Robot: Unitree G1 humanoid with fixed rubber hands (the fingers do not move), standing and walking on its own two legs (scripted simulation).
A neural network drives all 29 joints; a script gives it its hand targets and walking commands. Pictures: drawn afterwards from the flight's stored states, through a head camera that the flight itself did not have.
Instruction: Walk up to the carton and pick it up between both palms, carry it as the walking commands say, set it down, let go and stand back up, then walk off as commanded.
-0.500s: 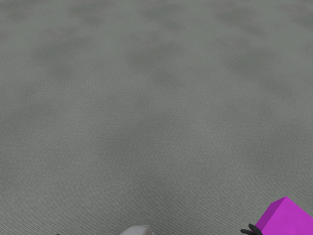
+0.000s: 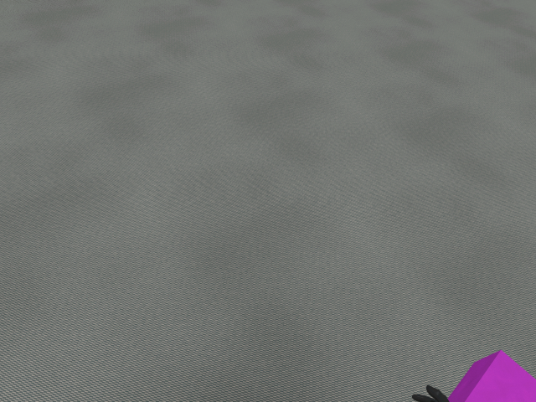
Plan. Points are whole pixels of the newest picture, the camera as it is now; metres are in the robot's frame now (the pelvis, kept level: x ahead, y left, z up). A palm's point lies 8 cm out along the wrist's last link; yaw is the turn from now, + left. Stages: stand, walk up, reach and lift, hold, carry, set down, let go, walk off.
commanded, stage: walk off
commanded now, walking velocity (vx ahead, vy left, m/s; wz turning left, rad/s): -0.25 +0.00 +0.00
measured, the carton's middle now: out of the picture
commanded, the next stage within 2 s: stand in 1.92 s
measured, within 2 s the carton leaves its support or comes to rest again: neither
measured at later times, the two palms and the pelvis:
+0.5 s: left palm out of the picture -0.03 +0.27 -0.13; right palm out of the picture +0.04 -0.27 -0.12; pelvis -0.06 -0.01 -0.01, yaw +2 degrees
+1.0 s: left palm out of the picture -0.17 +0.28 -0.15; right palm out of the picture -0.14 -0.26 -0.13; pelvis -0.23 +0.01 -0.02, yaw +4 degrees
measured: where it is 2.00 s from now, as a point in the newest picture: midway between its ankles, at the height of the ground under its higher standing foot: outside the picture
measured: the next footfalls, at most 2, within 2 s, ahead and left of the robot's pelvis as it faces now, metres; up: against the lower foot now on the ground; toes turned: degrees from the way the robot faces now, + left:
right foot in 0.12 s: +0.02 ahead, -0.15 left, +0.00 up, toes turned +0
right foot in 0.66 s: -0.07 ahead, -0.15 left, +0.00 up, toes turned +1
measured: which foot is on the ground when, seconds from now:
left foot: down 0.00-0.66, up 0.68-0.94, down 0.96-1.00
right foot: up 0.00-0.10, down 0.12-0.34, up 0.36-0.64, down 0.66-0.96, up 0.98-1.00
